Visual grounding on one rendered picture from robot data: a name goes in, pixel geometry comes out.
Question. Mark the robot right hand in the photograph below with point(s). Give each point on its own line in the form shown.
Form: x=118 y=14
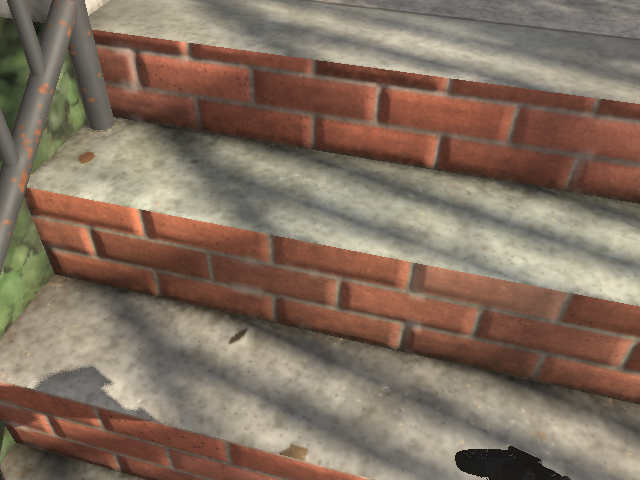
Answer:
x=511 y=464

